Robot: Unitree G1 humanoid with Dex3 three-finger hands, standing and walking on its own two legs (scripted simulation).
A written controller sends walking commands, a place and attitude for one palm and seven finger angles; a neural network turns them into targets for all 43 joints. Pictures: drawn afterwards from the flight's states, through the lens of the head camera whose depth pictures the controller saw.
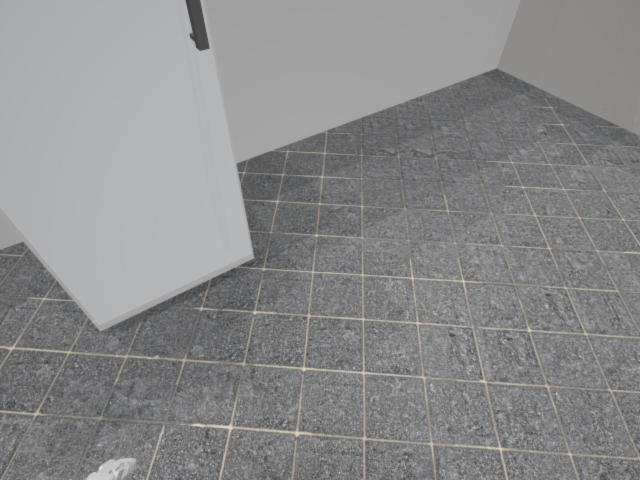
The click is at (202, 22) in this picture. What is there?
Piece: fridge door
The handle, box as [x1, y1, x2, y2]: [186, 0, 209, 50]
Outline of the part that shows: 186,0 193,32 189,33 190,37 195,42 196,47 199,50 209,48 199,0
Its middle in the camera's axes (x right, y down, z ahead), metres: -0.27 -0.53 +0.76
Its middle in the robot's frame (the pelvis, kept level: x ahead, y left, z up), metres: +0.94 +0.33 +0.26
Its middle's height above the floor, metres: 1.03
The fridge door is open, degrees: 0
